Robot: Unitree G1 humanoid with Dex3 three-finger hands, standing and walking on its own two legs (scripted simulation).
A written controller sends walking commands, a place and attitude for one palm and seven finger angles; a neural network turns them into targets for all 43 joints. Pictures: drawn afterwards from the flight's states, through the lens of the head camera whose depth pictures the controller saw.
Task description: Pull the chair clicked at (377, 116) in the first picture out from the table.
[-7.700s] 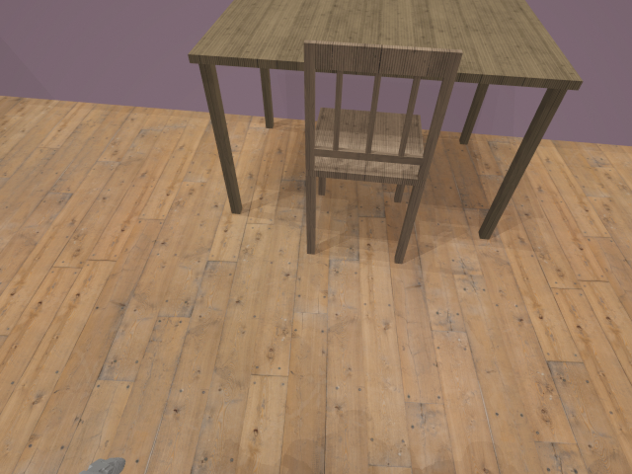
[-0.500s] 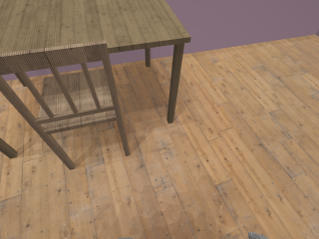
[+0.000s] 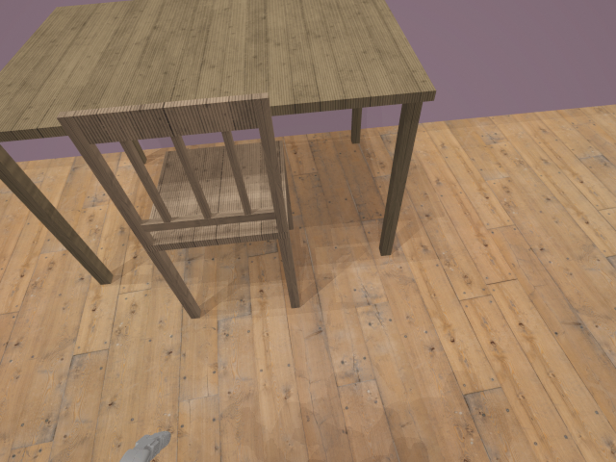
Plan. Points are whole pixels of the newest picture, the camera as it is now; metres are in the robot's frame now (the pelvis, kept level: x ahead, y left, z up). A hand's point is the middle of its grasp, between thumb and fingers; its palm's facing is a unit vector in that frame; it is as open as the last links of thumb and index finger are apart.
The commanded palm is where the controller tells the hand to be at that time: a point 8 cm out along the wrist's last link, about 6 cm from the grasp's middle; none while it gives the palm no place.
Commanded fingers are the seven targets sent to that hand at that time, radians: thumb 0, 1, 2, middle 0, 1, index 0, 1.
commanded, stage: turn to face it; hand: left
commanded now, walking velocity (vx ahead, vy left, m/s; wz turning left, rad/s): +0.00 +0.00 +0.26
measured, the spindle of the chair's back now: (193, 179) +0.70 +0.30 -0.10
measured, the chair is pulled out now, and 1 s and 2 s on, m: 0.00 0.00 0.00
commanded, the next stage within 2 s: take the last steps up to it in 0.08 s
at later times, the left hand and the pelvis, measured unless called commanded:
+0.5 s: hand out of the picture -0.08 +0.20 -0.16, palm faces +0.26 -0.94 -0.21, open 7.4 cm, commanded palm none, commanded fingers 0.00 0.90 0.90 -0.20 -0.30 -0.20 -0.30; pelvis +0.01 +0.03 +0.01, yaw +9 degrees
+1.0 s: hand (189, 379) +0.27 +0.23 -0.16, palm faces +0.12 -0.97 -0.21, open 7.4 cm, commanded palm none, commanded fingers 0.00 0.90 0.90 -0.20 -0.30 -0.20 -0.30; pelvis +0.18 +0.03 -0.01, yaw +8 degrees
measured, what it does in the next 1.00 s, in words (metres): walks ahead: left foot, then right foot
